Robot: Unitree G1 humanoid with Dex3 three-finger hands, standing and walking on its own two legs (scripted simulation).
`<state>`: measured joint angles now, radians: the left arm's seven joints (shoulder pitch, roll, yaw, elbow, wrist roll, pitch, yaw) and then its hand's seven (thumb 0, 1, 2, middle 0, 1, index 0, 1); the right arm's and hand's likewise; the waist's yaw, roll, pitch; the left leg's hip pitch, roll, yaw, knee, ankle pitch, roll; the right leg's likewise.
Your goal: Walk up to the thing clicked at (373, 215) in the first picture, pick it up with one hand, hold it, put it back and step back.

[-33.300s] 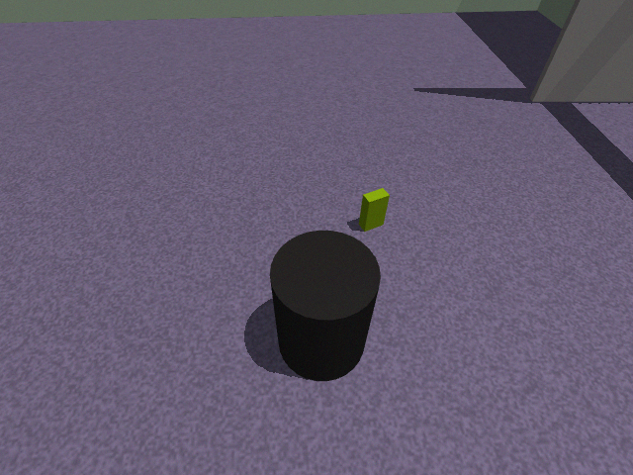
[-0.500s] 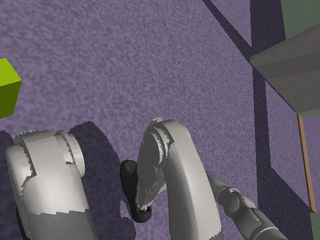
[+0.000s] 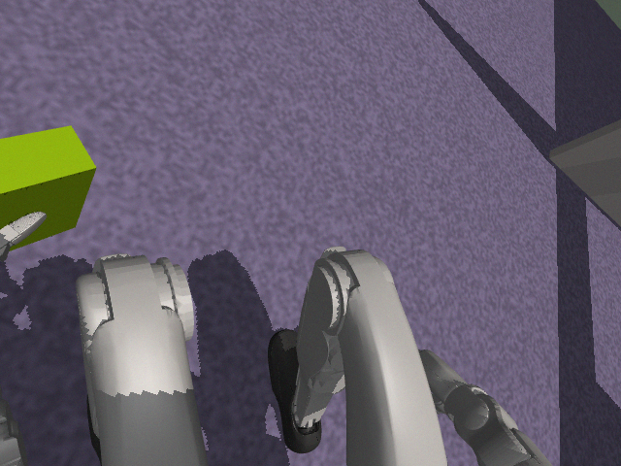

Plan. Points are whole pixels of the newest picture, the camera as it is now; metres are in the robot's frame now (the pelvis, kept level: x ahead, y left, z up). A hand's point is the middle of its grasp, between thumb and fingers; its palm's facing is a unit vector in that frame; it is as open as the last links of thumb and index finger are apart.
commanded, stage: settle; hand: left
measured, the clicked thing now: (27, 197) +0.40 +0.29 -0.13
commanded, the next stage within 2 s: lift in 1.32 s
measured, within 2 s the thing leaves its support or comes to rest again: neither
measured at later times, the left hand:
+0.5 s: hand out of the picture +0.39 +0.32 -0.01, palm faces +0.40 -0.91 -0.06, open 9.6 cm
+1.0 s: hand out of the picture +0.39 +0.31 +0.04, palm faces +0.40 -0.91 -0.06, open 9.6 cm
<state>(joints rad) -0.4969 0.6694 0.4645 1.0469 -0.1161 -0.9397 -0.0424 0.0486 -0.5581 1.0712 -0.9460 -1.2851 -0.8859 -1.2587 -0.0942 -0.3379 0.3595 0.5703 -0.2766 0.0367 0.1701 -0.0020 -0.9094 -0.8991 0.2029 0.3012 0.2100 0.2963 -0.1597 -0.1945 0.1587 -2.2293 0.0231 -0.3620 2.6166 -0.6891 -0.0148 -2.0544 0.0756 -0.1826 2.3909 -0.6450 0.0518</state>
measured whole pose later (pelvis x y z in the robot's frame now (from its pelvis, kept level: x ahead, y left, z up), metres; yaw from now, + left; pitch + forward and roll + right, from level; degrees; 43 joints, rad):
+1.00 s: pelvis +0.02 -0.03 +0.07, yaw +9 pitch +30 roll -6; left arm -0.51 0.42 0.46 0.79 -0.15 -0.61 -0.20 0.04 -0.58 1.10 -0.95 -1.28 -0.90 -1.25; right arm 0.04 -0.29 0.04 0.65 -0.08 0.05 0.06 0.00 -0.91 -0.90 0.20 0.30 0.21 0.30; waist -0.07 -0.03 -0.10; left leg -2.17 0.04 -0.17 2.32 -0.68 -0.05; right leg -2.10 0.00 -0.05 2.27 -0.70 0.03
